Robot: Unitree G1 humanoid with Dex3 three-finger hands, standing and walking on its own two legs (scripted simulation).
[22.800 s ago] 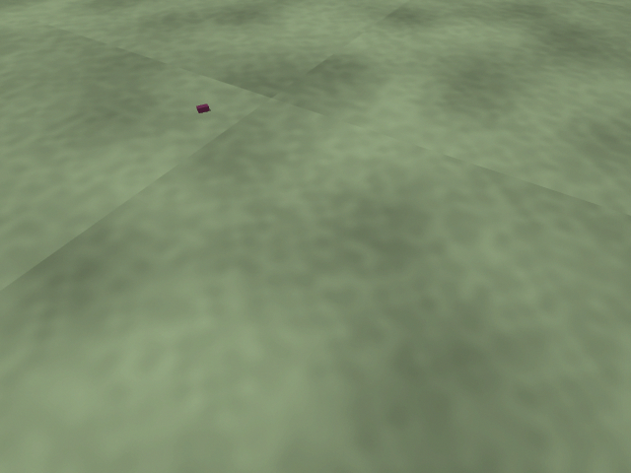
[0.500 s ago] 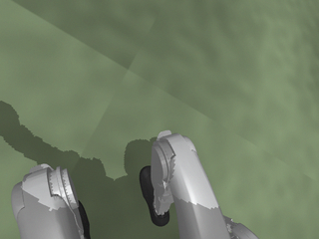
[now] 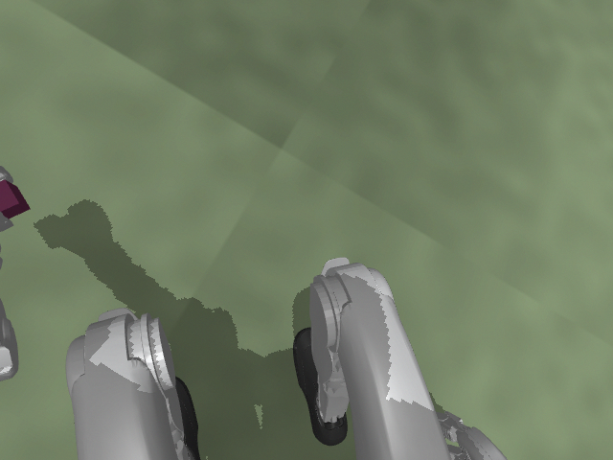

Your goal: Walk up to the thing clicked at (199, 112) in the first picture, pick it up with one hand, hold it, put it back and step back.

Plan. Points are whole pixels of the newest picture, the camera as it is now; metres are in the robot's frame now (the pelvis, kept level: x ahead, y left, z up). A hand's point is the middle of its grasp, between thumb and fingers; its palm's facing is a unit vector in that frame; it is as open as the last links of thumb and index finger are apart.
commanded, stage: lift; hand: left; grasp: from above
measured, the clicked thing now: out of the picture +0.48 +0.33 -0.18
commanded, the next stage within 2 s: hold in 1.62 s
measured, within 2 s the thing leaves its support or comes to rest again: neither
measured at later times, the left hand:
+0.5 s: hand out of the picture +0.41 +0.33 -0.02, palm faces -0.39 -0.17 -0.91, open 6.6 cm
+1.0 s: hand out of the picture +0.36 +0.29 +0.20, palm faces -0.38 -0.21 -0.90, open 6.5 cm
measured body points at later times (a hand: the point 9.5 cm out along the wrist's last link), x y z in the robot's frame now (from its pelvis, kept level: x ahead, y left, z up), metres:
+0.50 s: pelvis +0.00 +0.00 +0.09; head +0.19 +0.05 +0.50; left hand +0.42 +0.34 +0.04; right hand +0.10 -0.27 -0.03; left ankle +0.07 +0.13 -0.30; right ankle +0.11 -0.13 -0.30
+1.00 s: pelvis +0.02 +0.00 +0.28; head +0.13 +0.02 +0.72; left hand +0.37 +0.30 +0.25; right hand +0.16 -0.25 +0.15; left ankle +0.07 +0.13 -0.30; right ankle +0.11 -0.13 -0.30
